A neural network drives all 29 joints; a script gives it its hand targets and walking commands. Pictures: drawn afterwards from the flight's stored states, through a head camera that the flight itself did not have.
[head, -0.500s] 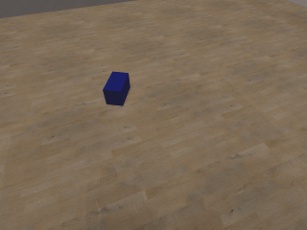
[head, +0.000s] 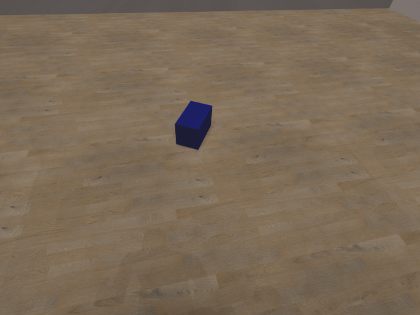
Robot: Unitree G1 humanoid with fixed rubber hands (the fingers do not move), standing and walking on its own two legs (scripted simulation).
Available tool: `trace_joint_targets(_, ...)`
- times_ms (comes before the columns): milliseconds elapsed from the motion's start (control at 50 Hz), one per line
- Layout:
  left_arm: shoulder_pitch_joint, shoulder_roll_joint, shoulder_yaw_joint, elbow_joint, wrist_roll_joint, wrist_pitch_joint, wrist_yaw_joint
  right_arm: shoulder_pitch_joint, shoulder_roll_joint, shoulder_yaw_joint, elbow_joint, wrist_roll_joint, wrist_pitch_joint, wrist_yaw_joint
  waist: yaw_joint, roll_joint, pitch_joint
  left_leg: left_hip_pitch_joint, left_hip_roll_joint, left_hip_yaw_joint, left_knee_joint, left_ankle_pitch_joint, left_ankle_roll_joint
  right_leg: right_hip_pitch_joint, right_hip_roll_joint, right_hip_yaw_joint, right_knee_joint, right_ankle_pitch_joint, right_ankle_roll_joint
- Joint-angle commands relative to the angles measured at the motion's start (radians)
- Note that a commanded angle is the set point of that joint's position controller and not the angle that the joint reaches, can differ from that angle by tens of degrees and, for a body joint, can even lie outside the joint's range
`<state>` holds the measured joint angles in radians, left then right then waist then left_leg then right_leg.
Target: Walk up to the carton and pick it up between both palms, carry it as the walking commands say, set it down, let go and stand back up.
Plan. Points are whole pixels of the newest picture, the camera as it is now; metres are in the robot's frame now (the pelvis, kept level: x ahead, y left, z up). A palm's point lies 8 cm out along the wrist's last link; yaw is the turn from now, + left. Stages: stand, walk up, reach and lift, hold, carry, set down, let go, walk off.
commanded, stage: walk up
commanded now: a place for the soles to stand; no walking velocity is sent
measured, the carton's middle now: (194, 124) +1.44 +0.09 -0.65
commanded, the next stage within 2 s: none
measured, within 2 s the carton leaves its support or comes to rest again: neither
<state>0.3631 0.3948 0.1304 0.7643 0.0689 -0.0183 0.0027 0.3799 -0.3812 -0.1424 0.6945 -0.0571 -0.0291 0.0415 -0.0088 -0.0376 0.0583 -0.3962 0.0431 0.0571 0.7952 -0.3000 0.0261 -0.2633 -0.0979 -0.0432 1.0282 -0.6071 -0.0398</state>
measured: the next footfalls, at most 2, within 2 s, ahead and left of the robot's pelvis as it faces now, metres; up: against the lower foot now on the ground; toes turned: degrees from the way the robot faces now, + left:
right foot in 0.36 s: +0.29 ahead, -0.17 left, +0.00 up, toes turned -5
left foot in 0.70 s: +0.42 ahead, +0.12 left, +0.00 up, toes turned +10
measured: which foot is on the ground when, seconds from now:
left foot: down 0.00-0.38, up 0.40-0.68, down 0.70-1.00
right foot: up 0.00-0.34, down 0.36-0.72, up 0.74-1.00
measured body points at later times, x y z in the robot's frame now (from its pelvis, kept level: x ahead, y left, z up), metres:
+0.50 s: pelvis +0.19 -0.04 +0.00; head +0.19 -0.06 +0.45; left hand +0.32 +0.28 -0.04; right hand +0.28 -0.36 -0.09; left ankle +0.13 +0.08 -0.64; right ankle +0.25 -0.17 -0.70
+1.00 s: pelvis +0.41 -0.04 +0.01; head +0.41 -0.04 +0.45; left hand +0.55 +0.28 -0.05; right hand +0.51 -0.36 -0.06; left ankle +0.38 +0.11 -0.70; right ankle +0.53 -0.16 -0.69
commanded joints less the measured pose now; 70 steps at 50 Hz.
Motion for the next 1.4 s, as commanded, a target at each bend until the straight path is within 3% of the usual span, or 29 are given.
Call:
trace_joint_targets(0,-0.057,0.161,0.013,-0.255,-0.029,-0.010,-0.046,0.007,-0.272,-0.035,-0.133,0.012,-0.043,-0.065,-0.004,0.156,0.145,0.112,0.322,-0.609,-0.626,-0.626,0.226,-0.470,-0.057,0.098,0.225,0.194,0.001)
trace_joint_targets(240,-0.139,0.162,-0.004,-0.378,-0.052,-0.017,-0.075,0.038,-0.291,-0.006,-0.177,0.035,-0.054,-0.026,-0.044,0.129,0.066,0.130,0.239,-0.258,-0.518,-0.307,0.199,-0.232,-0.008,-0.004,-0.303,0.349,-0.007)
trace_joint_targets(300,-0.022,0.191,0.012,-0.335,-0.049,-0.032,-0.052,0.030,-0.253,0.016,-0.178,0.043,-0.037,-0.011,0.025,0.042,0.015,0.011,0.160,-0.127,-0.277,-0.193,0.138,0.073,0.073,-0.054,-0.439,0.353,-0.025)
trace_joint_targets(320,0.111,0.246,0.035,-0.296,-0.042,-0.042,-0.033,0.040,-0.210,0.034,-0.189,0.049,-0.034,-0.007,0.091,-0.113,-0.076,-0.122,0.085,-0.054,0.029,-0.112,0.097,0.289,0.022,0.088,-0.486,0.221,-0.055)
trace_joint_targets(340,0.207,0.334,0.056,-0.300,-0.040,-0.049,-0.010,0.057,-0.132,0.059,-0.232,0.061,-0.038,-0.002,0.132,-0.347,-0.179,-0.307,-0.036,0.026,0.408,-0.310,0.038,0.425,-0.254,0.516,-0.639,-0.122,-0.142)
trace_joint_targets(360,0.206,0.374,0.059,-0.324,-0.047,-0.050,0.008,0.006,-0.192,0.036,-0.254,0.052,-0.028,-0.008,0.117,-0.203,-0.091,-0.437,-0.082,-0.127,0.530,-0.290,0.030,0.359,-0.353,0.820,-0.769,-0.267,-0.237)
trace_joint_targets(380,0.191,0.339,0.058,-0.324,-0.046,-0.054,0.019,-0.047,-0.254,0.018,-0.268,0.061,-0.017,-0.010,0.119,-0.086,-0.035,-0.468,-0.022,-0.159,0.578,-0.244,0.036,0.325,-0.358,0.795,-0.774,-0.261,-0.300)
trace_joint_targets(400,0.168,0.303,0.049,-0.338,-0.048,-0.065,0.024,-0.065,-0.253,0.018,-0.272,0.051,-0.018,-0.008,0.102,-0.011,-0.002,-0.458,0.011,-0.179,0.558,-0.193,0.033,0.268,-0.324,0.678,-0.741,-0.133,-0.272)
trace_joint_targets(440,0.103,0.302,0.036,-0.340,-0.044,-0.071,0.025,-0.014,-0.221,0.021,-0.240,0.049,-0.022,0.000,0.061,-0.045,0.015,-0.370,0.060,-0.165,0.433,-0.165,0.011,0.157,-0.291,0.464,-0.715,0.026,-0.233)
trace_joint_targets(540,0.016,0.313,0.020,-0.348,-0.032,-0.078,0.009,-0.057,-0.208,0.024,-0.259,0.048,-0.012,0.028,0.022,-0.133,0.069,-0.158,0.087,-0.093,0.135,-0.119,0.003,-0.075,-0.273,0.281,-0.744,0.011,-0.214)
trace_joint_targets(640,-0.030,0.263,-0.013,-0.362,-0.040,-0.046,-0.023,0.069,-0.224,0.002,-0.216,0.039,-0.017,0.017,-0.075,-0.003,0.014,0.357,-0.044,0.014,-0.044,0.020,0.032,-0.407,-0.155,0.028,-0.494,-0.149,-0.095)
trace_joint_targets(660,-0.017,0.232,-0.023,-0.374,-0.042,-0.040,-0.031,0.142,-0.266,-0.014,-0.204,0.035,-0.017,0.002,-0.120,0.134,-0.021,0.480,-0.009,-0.089,-0.122,-0.151,0.061,-0.503,-0.098,-0.034,-0.278,-0.127,-0.052)
trace_joint_targets(680,-0.002,0.186,-0.036,-0.405,-0.061,-0.038,-0.037,0.188,-0.348,-0.029,-0.222,0.033,-0.022,-0.019,-0.161,0.370,-0.087,0.497,0.223,-0.512,-0.362,-0.553,0.138,-0.566,0.006,-0.102,0.115,-0.032,-0.007)
trace_joint_targets(700,-0.028,0.231,-0.021,-0.424,-0.069,-0.026,-0.032,0.173,-0.372,-0.022,-0.257,0.027,-0.030,-0.041,-0.164,0.283,-0.058,0.444,0.374,-0.841,-0.541,-0.687,0.249,-0.616,0.082,0.074,0.294,0.010,0.001)
trace_joint_targets(720,-0.065,0.290,-0.005,-0.444,-0.063,-0.008,-0.029,0.131,-0.358,-0.022,-0.262,0.039,-0.030,-0.060,-0.142,0.178,0.014,0.393,0.402,-0.813,-0.555,-0.696,0.297,-0.639,0.011,0.133,0.340,0.050,0.007)
trace_joint_targets(820,0.000,0.271,-0.017,-0.362,-0.060,-0.022,-0.037,0.041,-0.358,-0.016,-0.262,0.038,-0.051,-0.066,-0.050,0.182,0.048,0.195,0.339,-0.436,-0.467,-0.185,0.271,-0.429,-0.042,0.130,0.111,0.142,0.016)
trace_joint_targets(920,0.037,0.219,-0.035,-0.334,-0.061,-0.029,-0.055,-0.076,-0.330,0.003,-0.284,0.038,-0.050,-0.035,0.032,0.220,0.040,-0.023,0.222,-0.149,-0.371,-0.088,0.172,-0.074,-0.001,0.010,-0.260,0.335,0.005)
trace_joint_targets(960,0.133,0.258,-0.008,-0.282,-0.056,-0.035,-0.043,-0.075,-0.276,0.027,-0.283,0.038,-0.040,-0.021,0.097,0.079,-0.031,-0.169,0.148,-0.070,-0.135,-0.164,0.112,0.205,0.080,-0.031,-0.327,0.358,-0.004)
trace_joint_targets(980,0.208,0.328,0.022,-0.264,-0.051,-0.036,-0.028,-0.047,-0.222,0.045,-0.295,0.047,-0.040,-0.012,0.153,-0.154,-0.090,-0.291,0.068,0.010,0.180,-0.166,0.069,0.333,0.001,0.153,-0.423,0.142,-0.045)
trace_joint_targets(1000,0.222,0.411,0.035,-0.301,-0.045,-0.038,-0.011,-0.027,-0.182,0.061,-0.334,0.062,-0.038,-0.006,0.160,-0.332,-0.157,-0.374,-0.013,0.024,0.440,-0.302,0.028,0.340,-0.241,0.596,-0.635,-0.203,-0.155)
trace_joint_targets(1020,0.180,0.425,0.036,-0.335,-0.048,-0.034,0.005,-0.071,-0.261,0.036,-0.345,0.060,-0.022,-0.010,0.147,-0.200,-0.107,-0.443,-0.032,-0.090,0.555,-0.294,0.017,0.282,-0.328,0.842,-0.765,-0.350,-0.259)
trace_joint_targets(1060,0.135,0.377,0.032,-0.356,-0.058,-0.040,0.023,-0.091,-0.310,0.017,-0.339,0.055,-0.006,-0.011,0.115,-0.029,-0.003,-0.457,0.049,-0.137,0.558,-0.230,0.010,0.202,-0.315,0.724,-0.743,-0.284,-0.273)
trace_joint_targets(1180,0.010,0.375,0.018,-0.360,-0.045,-0.048,0.009,-0.032,-0.270,0.025,-0.274,0.052,-0.012,0.010,0.031,-0.156,0.066,-0.172,0.082,-0.067,0.203,-0.196,-0.008,-0.110,-0.256,0.362,-0.693,-0.082,-0.226)
trace_joint_targets(1260,-0.097,0.319,-0.015,-0.382,-0.053,-0.033,-0.012,0.126,-0.268,0.012,-0.203,0.055,-0.019,0.010,-0.086,-0.055,0.025,0.324,-0.029,0.035,-0.033,0.016,0.003,-0.438,-0.133,0.122,-0.482,-0.211,-0.106)
trace_joint_targets(1280,-0.092,0.276,-0.028,-0.388,-0.054,-0.028,-0.018,0.199,-0.301,-0.003,-0.184,0.050,-0.020,-0.001,-0.132,0.090,0.008,0.434,-0.002,-0.064,-0.120,-0.105,0.014,-0.544,-0.062,0.059,-0.280,-0.226,-0.057)
trace_joint_targets(1300,-0.092,0.226,-0.040,-0.420,-0.073,-0.027,-0.022,0.225,-0.382,-0.017,-0.203,0.041,-0.023,-0.018,-0.163,0.313,-0.008,0.409,0.211,-0.460,-0.373,-0.504,0.078,-0.614,0.059,-0.017,0.074,-0.091,0.000)
trace_joint_targets(1320,-0.097,0.257,-0.030,-0.440,-0.080,-0.017,-0.014,0.189,-0.421,-0.016,-0.249,0.032,-0.030,-0.037,-0.161,0.267,0.016,0.357,0.389,-0.810,-0.576,-0.732,0.195,-0.651,0.120,0.127,0.261,-0.005,0.007)
trace_joint_targets(1340,-0.114,0.315,-0.011,-0.451,-0.074,-0.002,-0.012,0.137,-0.408,-0.017,-0.254,0.037,-0.031,-0.057,-0.129,0.140,0.088,0.316,0.435,-0.817,-0.597,-0.769,0.255,-0.670,0.055,0.194,0.312,0.039,0.015)
trace_joint_targets(1380,-0.081,0.321,-0.003,-0.424,-0.074,-0.001,-0.018,0.092,-0.386,-0.016,-0.261,0.027,-0.040,-0.073,-0.083,0.103,0.102,0.280,0.414,-0.659,-0.549,-0.575,0.267,-0.624,0.021,0.201,0.283,0.095,0.016)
